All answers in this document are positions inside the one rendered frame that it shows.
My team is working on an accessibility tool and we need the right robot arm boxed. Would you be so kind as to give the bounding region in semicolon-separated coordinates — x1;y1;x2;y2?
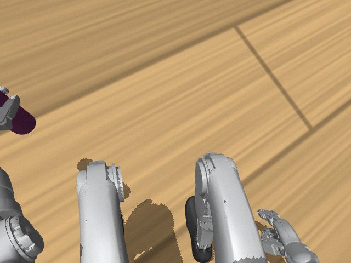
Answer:
284;242;320;263

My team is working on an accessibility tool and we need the right robot foot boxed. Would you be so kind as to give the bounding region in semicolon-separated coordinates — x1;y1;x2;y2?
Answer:
185;196;212;263

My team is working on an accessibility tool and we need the left robot hand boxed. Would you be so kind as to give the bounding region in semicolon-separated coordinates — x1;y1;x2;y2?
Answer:
0;86;20;131

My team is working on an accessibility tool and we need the right robot hand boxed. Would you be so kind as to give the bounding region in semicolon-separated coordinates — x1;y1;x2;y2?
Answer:
257;209;301;256

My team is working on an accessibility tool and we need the can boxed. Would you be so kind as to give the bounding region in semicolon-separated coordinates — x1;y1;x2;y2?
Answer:
0;91;36;135

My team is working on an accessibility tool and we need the left robot arm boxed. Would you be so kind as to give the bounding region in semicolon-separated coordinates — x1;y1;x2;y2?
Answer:
0;167;44;263

